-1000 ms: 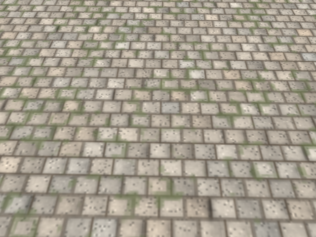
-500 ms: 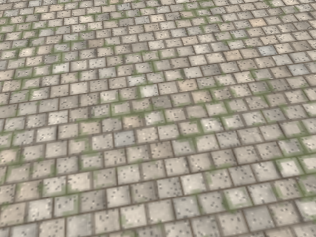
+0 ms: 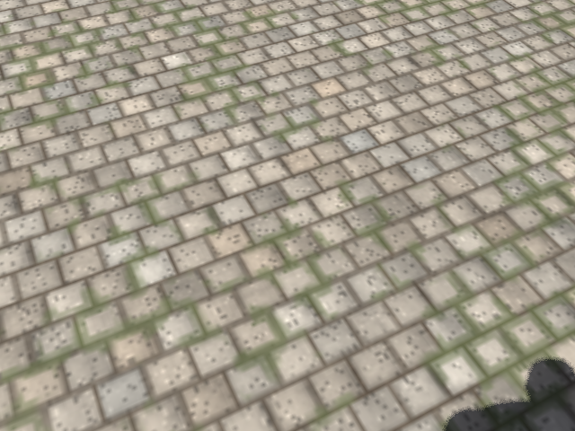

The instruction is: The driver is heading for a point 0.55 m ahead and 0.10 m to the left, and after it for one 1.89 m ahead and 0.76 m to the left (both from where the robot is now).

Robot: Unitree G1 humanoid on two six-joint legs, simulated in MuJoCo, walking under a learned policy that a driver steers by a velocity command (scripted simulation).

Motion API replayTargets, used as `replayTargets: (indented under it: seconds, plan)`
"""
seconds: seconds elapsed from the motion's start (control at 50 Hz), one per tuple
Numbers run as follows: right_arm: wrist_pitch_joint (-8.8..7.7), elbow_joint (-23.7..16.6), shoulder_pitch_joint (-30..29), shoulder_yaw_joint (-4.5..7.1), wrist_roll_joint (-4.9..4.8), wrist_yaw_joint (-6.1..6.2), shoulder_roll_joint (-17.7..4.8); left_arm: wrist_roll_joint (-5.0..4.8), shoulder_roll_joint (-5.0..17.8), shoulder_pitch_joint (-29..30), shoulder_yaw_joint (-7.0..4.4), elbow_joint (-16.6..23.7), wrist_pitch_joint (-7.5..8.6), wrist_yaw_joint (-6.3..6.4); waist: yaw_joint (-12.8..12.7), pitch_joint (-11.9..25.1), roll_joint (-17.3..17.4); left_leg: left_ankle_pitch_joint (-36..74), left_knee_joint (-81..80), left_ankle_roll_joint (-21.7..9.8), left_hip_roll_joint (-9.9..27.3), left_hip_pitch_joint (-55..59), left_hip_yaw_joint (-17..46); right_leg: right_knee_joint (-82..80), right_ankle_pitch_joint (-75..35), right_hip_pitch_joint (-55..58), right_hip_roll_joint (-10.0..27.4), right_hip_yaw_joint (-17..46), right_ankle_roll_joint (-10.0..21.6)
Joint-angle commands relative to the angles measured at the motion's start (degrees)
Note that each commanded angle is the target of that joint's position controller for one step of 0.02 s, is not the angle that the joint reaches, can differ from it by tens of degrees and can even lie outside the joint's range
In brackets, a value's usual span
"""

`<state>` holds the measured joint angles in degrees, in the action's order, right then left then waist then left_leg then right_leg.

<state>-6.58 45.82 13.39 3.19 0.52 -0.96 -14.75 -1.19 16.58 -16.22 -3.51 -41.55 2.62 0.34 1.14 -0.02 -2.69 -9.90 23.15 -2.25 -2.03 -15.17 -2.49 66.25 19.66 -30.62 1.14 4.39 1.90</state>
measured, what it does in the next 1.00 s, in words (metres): walks ahead, turning left: right foot, then left foot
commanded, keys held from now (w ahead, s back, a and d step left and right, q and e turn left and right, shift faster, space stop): w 0.22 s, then w+q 0.78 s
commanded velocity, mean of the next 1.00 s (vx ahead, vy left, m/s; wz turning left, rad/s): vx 0.50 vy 0.00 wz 0.25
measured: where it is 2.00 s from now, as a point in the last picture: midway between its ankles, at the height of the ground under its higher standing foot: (184, 271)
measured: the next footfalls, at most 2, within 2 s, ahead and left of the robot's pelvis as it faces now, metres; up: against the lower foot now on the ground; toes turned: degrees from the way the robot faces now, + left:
right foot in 0.32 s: +0.32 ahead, -0.16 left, +0.00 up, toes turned -3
left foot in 0.86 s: +0.57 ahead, +0.13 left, +0.00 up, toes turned +19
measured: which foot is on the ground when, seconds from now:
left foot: down 0.00-0.32, up 0.34-0.84, down 0.86-1.00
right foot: up 0.00-0.30, down 0.32-0.88, up 0.90-1.00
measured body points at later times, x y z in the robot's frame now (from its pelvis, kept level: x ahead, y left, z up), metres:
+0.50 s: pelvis +0.26 -0.06 +0.00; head +0.28 -0.07 +0.45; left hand +0.37 +0.21 -0.10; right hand +0.34 -0.34 -0.13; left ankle +0.22 +0.10 -0.65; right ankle +0.28 -0.16 -0.74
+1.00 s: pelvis +0.50 +0.04 -0.01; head +0.54 +0.06 +0.44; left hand +0.52 +0.34 -0.13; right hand +0.72 -0.18 -0.11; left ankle +0.53 +0.11 -0.74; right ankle +0.46 -0.15 -0.64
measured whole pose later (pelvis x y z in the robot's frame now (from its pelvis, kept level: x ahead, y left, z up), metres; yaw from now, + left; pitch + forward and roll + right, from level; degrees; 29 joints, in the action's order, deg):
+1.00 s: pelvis +0.50 +0.04 -0.01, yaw +21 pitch +2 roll -1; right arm -2.8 41.7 12.2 4.4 -0.9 -2.4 -16.4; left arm -0.7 16.3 -11.7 -3.7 -44.4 6.4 0.5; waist 0.1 -3.4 -0.6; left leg -10.7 30.9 -5.9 -4.8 -21.8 -0.9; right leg 69.8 22.3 -23.9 4.1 1.8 -0.1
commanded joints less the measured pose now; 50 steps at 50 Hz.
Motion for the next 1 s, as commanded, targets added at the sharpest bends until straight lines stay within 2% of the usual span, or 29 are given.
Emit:
replayTargets:
  seconds: [0.02, 0.08, 0.14, 0.22, 0.26, 0.28, 0.3, 0.32, 0.34, 0.36, 0.38, 0.4, 0.42, 0.44, 0.46, 0.5, 0.54, 0.66, 0.76, 0.82, 0.84, 0.86, 0.88, 0.9, 0.92, 0.94, 0.96, 0.98, 1.0]
  plan:
    - [-1.09, -1.6, 0.4, 1.55, -0.40, -0.31, -7.0, 0.41, 1.8, -0.2, -0.47, 4.5, 0.59, -0.12, -1.2, -0.1, 7.6, 8.1, -14.0, -11.0, 15.5, 5.8, 14.8, -4.6, -4.4, -8.4, 4.4, 1.5, -0.4]
    - [-0.70, -0.4, 1.8, 1.92, -0.97, -0.03, -8.7, 0.95, 1.0, 4.6, 0.19, 6.0, 1.26, -0.43, -0.2, 0.0, 6.2, 14.5, -14.7, -10.9, 15.0, 7.7, 10.4, -14.5, -12.4, -9.3, 5.5, -0.5, -1.0]
    - [0.16, 0.8, 4.2, 1.87, -1.52, 0.20, -9.6, 0.55, 0.1, 10.6, 0.73, 7.4, 1.92, -1.12, 2.1, -1.0, 6.6, 14.1, -14.3, -9.1, 13.2, 7.7, 6.2, -24.9, -19.6, -5.9, 4.3, -3.1, -1.1]
    - [1.31, 2.9, 8.4, 1.83, -2.06, 0.13, -10.8, -0.19, 0.8, 16.7, 0.62, 9.8, 2.21, -2.13, 4.1, -2.7, 7.5, 12.0, -12.5, -8.4, 15.6, 12.1, 7.0, -32.0, -18.3, -4.3, 2.6, -4.5, -0.3]
    - [2.02, 3.7, 9.1, 1.86, -2.40, 0.24, -11.2, -0.19, 1.9, 17.4, 0.22, 10.7, 2.63, -2.50, 3.1, -3.1, 8.2, 14.3, -10.0, -7.6, 17.0, 13.9, 8.9, -35.1, -14.2, -1.9, 1.6, -4.5, 0.9]
    - [2.39, 3.8, 8.5, 1.98, -2.47, 0.39, -11.9, -0.06, 2.9, 15.0, -0.29, 10.3, 2.90, -2.53, 1.1, -2.1, 8.5, 18.3, -7.2, -7.0, 17.0, 14.0, 9.2, -37.2, -13.2, 2.4, 0.5, -5.1, 1.7]
    - [2.64, 3.7, 7.5, 1.88, -2.62, 0.56, -12.1, 0.32, 4.5, 9.2, -1.32, 8.6, 3.09, -2.27, -2.5, 1.1, 7.9, 25.6, -0.9, -5.8, 15.1, 12.8, 7.6, -40.0, -14.4, 11.5, -1.0, -6.2, 2.8]
    - [2.49, 3.2, 7.3, 1.20, -2.15, 0.63, -10.4, 0.93, 7.8, 0.3, -2.86, 6.2, 3.09, -1.64, -6.5, 7.3, 6.5, 25.8, 10.2, -4.0, 11.9, 6.9, 5.3, -39.1, -16.3, 26.0, 1.2, -4.2, 4.6]
    - [1.95, 1.0, 6.9, -0.56, -0.05, 0.58, -5.7, 1.92, 13.1, -10.6, -4.21, 5.0, 2.60, -0.61, -10.0, 17.3, -3.2, 4.5, 30.6, -1.2, 7.2, -6.5, 2.0, -37.3, -19.7, 43.6, 15.5, 10.8, 8.5]
    - [0.84, 0.6, 13.4, -1.62, -1.73, 0.38, -1.9, 2.39, 14.4, -10.6, -4.07, 4.7, 2.22, -0.96, -6.3, 23.2, -16.2, -24.1, 45.3, 0.5, 0.6, -23.8, 6.0, -45.0, -9.1, 53.8, 25.0, 33.4, 15.8]
    - [0.64, 1.5, 9.7, 0.21, -3.16, 0.43, -8.6, 1.83, 8.8, -9.5, -2.84, 4.7, 2.33, -1.10, -8.0, 16.8, -7.7, -21.9, 51.0, 0.5, 3.5, -28.9, 10.1, -47.1, -4.2, 48.2, 22.7, 30.4, 13.7]
    - [0.68, 0.3, 5.8, 0.78, -3.50, 0.41, -9.7, 1.21, 6.5, -5.8, -1.95, 4.7, 2.55, -1.13, -6.8, 9.8, -5.9, -16.3, 50.6, 0.1, 5.7, -30.4, 9.1, -48.3, -6.2, 41.1, 20.5, 21.3, 11.5]
    - [1.16, 0.4, 4.2, 0.81, -2.94, 0.71, -8.6, 1.20, 4.7, -1.9, -1.33, 4.7, 2.78, -1.40, -4.7, 6.5, -2.5, -11.8, 48.5, 0.6, 7.8, -27.9, 8.3, -50.3, -9.7, 34.2, 17.8, 15.5, 10.3]
    - [1.85, 0.4, 3.8, 1.10, -2.22, 0.85, -7.9, 1.25, 3.3, 1.0, -1.02, 4.5, 3.11, -1.67, -3.0, 3.4, -2.9, -8.6, 45.8, 1.0, 9.0, -25.9, 8.3, -52.7, -12.0, 28.9, 15.6, 10.6, 9.6]
    - [2.68, 0.7, 5.1, 1.14, -2.28, 0.79, -6.8, 1.62, 2.7, 2.6, -1.01, 4.1, 3.57, -1.72, -1.4, 2.4, -4.0, -6.3, 44.9, 1.4, 9.9, -22.7, 8.5, -54.8, -13.7, 25.2, 14.5, 7.1, 9.1]
    - [3.87, 0.6, 5.5, 1.02, -2.46, 0.73, -4.6, 1.90, 2.9, 3.5, -1.42, 2.8, 4.48, -1.54, 0.0, 1.1, -2.8, -3.5, 44.2, 2.0, 9.9, -21.7, 8.4, -57.3, -19.4, 22.2, 14.1, 2.2, 9.5]
    - [4.45, -0.4, 3.5, 1.18, -2.21, 0.83, -4.1, 2.21, 3.7, 3.0, -1.88, 1.5, 4.81, -1.03, 0.1, -0.4, -1.4, 0.3, 41.6, 2.5, 9.8, -24.4, 9.4, -58.2, -23.4, 22.4, 14.2, -1.8, 9.5]
    - [4.17, -4.1, -6.6, 0.53, -1.57, -0.96, -2.6, 1.79, 6.4, 0.5, -2.84, -1.4, 3.99, 0.39, -2.9, -3.8, 0.1, 13.2, 23.7, 1.9, 8.9, -25.4, 5.7, -59.3, -23.5, 25.7, 13.9, -11.2, 7.9]
    - [4.22, -8.4, -13.6, 0.34, -1.72, -2.50, -3.0, 0.40, 8.5, -2.7, -3.74, -3.9, 2.30, 0.69, -4.9, -5.9, 0.2, 7.0, 16.1, -0.9, 7.9, -26.8, 1.5, -55.6, -27.1, 34.3, 16.5, -14.4, 6.4]
    - [4.58, -9.2, -9.8, 1.67, -1.82, -2.77, -5.4, -0.23, 10.9, -1.2, -4.32, -3.9, 1.13, 0.99, -1.3, -1.4, -2.5, -1.6, 15.1, -4.1, 2.8, -16.9, -3.7, -44.7, -52.0, 36.3, 16.2, -16.9, 4.5]
    - [4.68, -7.8, -3.1, 2.93, -2.03, -2.58, -7.4, -0.51, 11.4, -0.1, -4.36, -3.7, 0.61, 1.09, 2.7, 2.3, -2.4, -1.7, 13.1, -5.8, -0.1, -7.8, -5.3, -35.2, -58.7, 34.8, 14.9, -18.2, 3.3]
    - [4.86, -5.2, 6.5, 5.05, -2.08, -1.77, -11.3, -0.55, 10.6, -0.1, -3.86, -3.4, 0.53, 1.24, 7.4, 7.4, -0.6, 1.8, 9.6, -8.0, -2.3, 7.5, -4.1, -21.7, -54.3, 27.7, 12.2, -19.3, 1.1]
    - [5.33, -4.1, 11.8, 6.56, -2.19, -0.45, -17.3, 1.97, 5.2, -1.9, -2.03, -1.9, 1.16, 1.16, 6.7, 11.3, 11.8, 6.7, 8.8, -12.0, 10.0, 23.2, 15.2, -2.0, -16.4, 10.2, 7.8, -18.8, -1.9]
    - [4.23, -6.4, 9.2, 6.33, -1.77, -0.93, -20.2, 1.61, 0.8, -5.0, -0.29, 1.2, 3.33, 0.47, 1.6, 20.8, 19.2, -7.6, -2.5, -24.0, 21.3, 37.5, 49.7, 14.1, 15.9, -9.3, -3.8, -5.9, -4.1]
    - [3.53, -6.6, 10.0, 4.88, -1.56, -1.48, -14.6, -0.73, 6.7, 2.9, -1.41, 2.0, 5.14, -0.21, 6.0, 19.0, 9.2, -9.4, -7.4, -20.5, 20.9, 36.4, 47.9, 16.0, 12.3, -15.5, -0.8, 1.6, -2.7]
    - [2.91, -6.3, 8.0, 4.20, -1.53, -1.45, -12.2, -1.67, 7.0, 5.8, -1.45, 3.1, 5.89, -0.40, 4.9, 11.5, 8.1, -6.1, -7.0, -18.2, 19.1, 29.8, 39.3, 12.7, 7.1, -17.7, 1.4, 0.7, -1.2]
    - [2.66, -7.0, 4.0, 3.58, -1.75, -1.37, -10.4, -0.43, 6.3, 5.8, -1.35, 2.3, 6.03, 0.17, 2.0, 6.9, 2.8, 0.0, -6.6, -16.0, 16.4, 20.8, 32.4, 7.8, 2.6, -14.4, 4.1, 0.7, -1.0]
    - [2.66, -7.8, 0.6, 2.99, -1.53, -1.12, -8.3, 1.07, 7.0, 5.4, -1.88, 1.8, 5.64, 0.57, -0.1, 4.8, 3.2, 5.8, -7.0, -14.8, 14.3, 13.9, 27.4, 3.2, 0.1, -10.2, 5.6, 0.7, -1.3]
    - [2.67, -8.8, -0.9, 2.64, -0.88, -0.82, -7.6, 1.41, 7.2, 4.3, -2.15, 1.6, 4.88, 0.43, -1.7, 4.2, 4.5, 9.0, -8.3, -14.5, 12.9, 9.6, 25.1, 1.5, -1.6, -6.6, 6.4, 0.9, -1.6]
